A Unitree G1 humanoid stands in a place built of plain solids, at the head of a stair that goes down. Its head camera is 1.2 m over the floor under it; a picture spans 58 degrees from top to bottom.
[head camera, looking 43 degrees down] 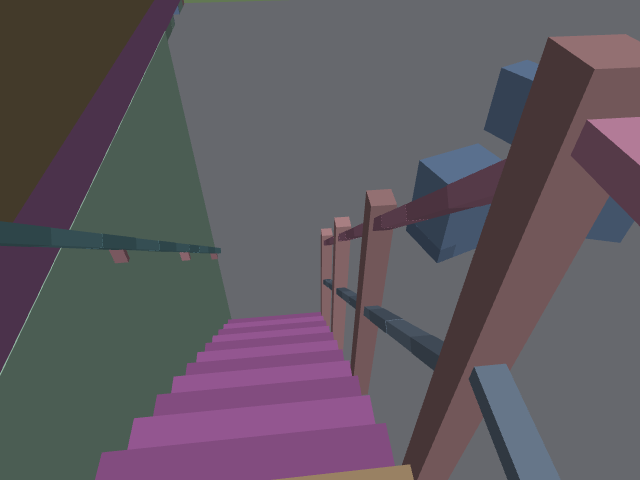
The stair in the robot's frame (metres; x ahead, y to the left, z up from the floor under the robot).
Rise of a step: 0.20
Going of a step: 0.20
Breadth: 0.90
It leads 6 degrees to the left of straight ahead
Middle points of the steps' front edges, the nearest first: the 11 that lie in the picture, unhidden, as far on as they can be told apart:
0.58 0.23 -0.20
0.78 0.25 -0.40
0.98 0.27 -0.60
1.18 0.29 -0.80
1.38 0.31 -1.00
1.57 0.33 -1.20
1.77 0.36 -1.40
1.97 0.38 -1.60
2.17 0.40 -1.80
2.37 0.42 -2.00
2.57 0.44 -2.20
